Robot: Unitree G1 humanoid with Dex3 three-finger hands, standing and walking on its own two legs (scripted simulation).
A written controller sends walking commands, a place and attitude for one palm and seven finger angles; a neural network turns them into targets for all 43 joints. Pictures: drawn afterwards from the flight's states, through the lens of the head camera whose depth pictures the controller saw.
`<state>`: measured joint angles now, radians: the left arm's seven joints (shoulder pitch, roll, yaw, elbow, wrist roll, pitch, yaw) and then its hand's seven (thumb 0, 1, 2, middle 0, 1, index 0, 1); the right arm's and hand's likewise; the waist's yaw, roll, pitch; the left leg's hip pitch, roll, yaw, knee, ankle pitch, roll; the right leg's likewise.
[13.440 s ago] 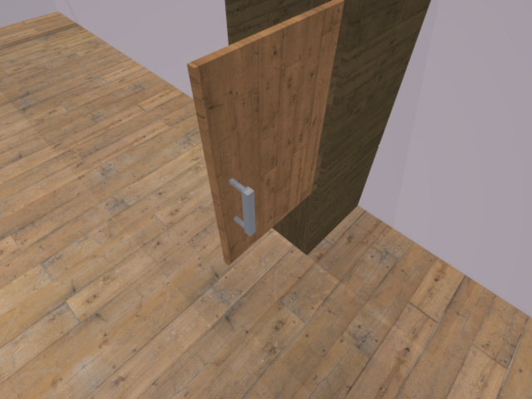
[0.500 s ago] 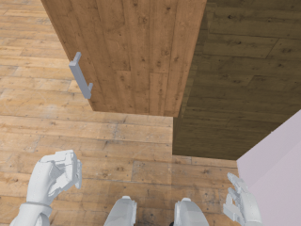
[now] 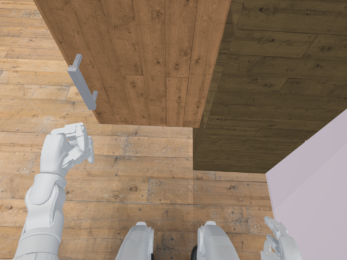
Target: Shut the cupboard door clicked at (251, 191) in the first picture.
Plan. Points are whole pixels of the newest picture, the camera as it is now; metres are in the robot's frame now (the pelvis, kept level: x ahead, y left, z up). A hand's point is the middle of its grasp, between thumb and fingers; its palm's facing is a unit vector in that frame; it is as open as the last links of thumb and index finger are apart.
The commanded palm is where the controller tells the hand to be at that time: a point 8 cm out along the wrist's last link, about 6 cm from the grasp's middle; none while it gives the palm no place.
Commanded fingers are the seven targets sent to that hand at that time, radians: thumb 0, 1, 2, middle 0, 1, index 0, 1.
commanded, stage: bring the fist close to the handle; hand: left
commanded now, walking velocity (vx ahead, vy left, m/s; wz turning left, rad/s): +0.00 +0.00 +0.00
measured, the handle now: (85, 84) +0.54 +0.25 +0.03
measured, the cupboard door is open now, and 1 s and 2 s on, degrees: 91 91 75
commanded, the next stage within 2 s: push the door shut along its arc in 0.82 s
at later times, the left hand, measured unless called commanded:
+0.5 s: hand (91, 110) +0.45 +0.22 +0.03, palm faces +0.00 -1.00 -0.02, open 3.1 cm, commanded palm +0.42 +0.26 +0.03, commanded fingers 0.00 0.90 0.90 -1.30 -1.50 -1.30 -1.50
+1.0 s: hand (90, 113) +0.45 +0.22 +0.02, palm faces -0.02 -1.00 -0.02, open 3.1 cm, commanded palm +0.44 +0.27 +0.03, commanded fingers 0.00 0.90 0.90 -1.30 -1.50 -1.30 -1.50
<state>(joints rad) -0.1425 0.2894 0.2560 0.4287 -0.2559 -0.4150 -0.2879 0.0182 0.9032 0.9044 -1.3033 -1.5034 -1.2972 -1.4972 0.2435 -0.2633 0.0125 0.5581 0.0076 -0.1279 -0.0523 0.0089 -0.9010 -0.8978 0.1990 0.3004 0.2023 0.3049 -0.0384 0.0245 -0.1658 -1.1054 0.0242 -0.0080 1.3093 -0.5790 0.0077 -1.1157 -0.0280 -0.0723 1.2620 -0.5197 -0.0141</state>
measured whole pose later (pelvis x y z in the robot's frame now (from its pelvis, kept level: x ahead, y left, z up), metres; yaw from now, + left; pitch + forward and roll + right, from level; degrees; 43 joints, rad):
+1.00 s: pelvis +0.00 +0.01 -0.01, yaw -1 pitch +26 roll -3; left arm -0.63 0.45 0.41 0.98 -0.19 -0.51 -0.37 0.02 0.90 0.90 -1.30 -1.50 -1.30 -1.50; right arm 0.27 -0.27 0.02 0.61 -0.01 -0.02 -0.02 0.00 -0.90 -0.90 0.20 0.30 0.20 0.30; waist -0.11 0.02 -0.15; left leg -1.21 0.03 -0.01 1.34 -0.58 0.02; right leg -1.21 -0.02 -0.07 1.27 -0.50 0.00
